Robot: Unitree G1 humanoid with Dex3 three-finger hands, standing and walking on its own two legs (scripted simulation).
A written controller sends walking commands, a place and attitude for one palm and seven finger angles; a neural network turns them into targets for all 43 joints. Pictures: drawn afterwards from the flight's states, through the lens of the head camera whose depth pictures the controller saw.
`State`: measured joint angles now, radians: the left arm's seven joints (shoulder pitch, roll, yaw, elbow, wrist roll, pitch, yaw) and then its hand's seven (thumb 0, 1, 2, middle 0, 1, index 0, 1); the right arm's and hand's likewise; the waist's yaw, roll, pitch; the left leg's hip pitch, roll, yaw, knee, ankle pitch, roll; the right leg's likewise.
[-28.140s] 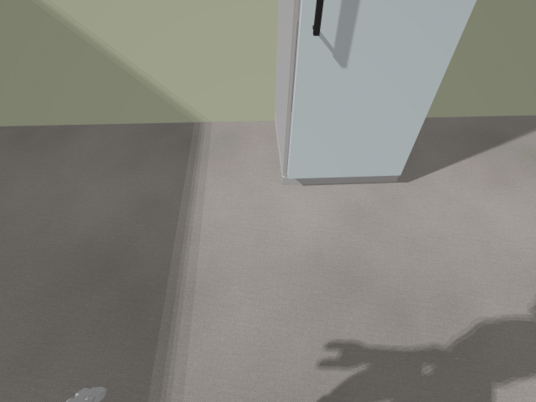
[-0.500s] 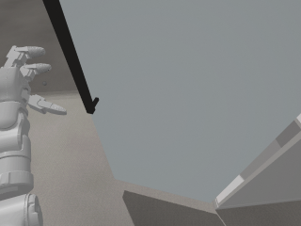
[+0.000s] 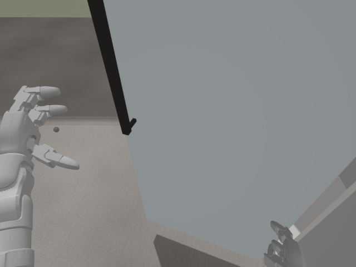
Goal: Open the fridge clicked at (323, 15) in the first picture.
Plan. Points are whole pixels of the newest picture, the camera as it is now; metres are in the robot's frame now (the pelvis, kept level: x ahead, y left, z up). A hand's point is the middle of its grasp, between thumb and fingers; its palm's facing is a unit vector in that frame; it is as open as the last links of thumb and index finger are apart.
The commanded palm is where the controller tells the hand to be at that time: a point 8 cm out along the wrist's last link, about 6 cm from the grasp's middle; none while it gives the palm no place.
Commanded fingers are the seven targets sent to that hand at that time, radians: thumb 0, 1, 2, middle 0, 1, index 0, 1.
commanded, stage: slip the hand off the handle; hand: left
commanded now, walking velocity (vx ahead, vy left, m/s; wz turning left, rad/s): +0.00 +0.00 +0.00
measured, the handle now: (113, 51) +0.46 +0.20 +0.28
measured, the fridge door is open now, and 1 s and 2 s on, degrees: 71 71 71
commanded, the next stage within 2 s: draw the hand back to the body in 0.22 s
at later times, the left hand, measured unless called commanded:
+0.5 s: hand (59, 134) +0.30 +0.28 +0.17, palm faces +0.05 -1.00 -0.06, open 14.7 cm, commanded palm +0.25 +0.33 +0.19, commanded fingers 0.00 -0.55 0.20 -0.25 -1.15 -0.25 -1.15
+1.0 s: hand (29, 160) +0.24 +0.30 +0.17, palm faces +0.43 -0.88 -0.21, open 13.9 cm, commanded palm +0.19 +0.32 +0.18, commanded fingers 0.00 -0.04 0.44 -0.23 -0.85 -0.23 -0.85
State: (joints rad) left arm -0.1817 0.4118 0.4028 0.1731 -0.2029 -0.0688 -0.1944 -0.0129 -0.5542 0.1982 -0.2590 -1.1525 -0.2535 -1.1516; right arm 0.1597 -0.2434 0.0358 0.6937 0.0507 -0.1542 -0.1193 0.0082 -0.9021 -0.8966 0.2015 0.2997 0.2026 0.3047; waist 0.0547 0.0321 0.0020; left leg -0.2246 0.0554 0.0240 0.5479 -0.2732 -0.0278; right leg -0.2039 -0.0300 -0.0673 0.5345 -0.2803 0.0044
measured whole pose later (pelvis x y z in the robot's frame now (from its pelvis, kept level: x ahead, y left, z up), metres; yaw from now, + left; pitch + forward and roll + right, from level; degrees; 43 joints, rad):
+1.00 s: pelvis -0.01 +0.02 +0.01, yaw +0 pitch -6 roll -1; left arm 0.12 0.36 0.38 -0.18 -0.15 0.04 0.00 -0.01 -0.36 0.29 -0.25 -1.04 -0.24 -1.04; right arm 0.13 -0.22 0.08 0.66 0.01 -0.24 -0.09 0.01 -0.90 -0.90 0.20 0.30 0.20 0.30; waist 0.08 0.03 0.06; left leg -0.13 0.04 0.03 0.47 -0.24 -0.01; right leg -0.09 -0.04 -0.06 0.41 -0.21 0.02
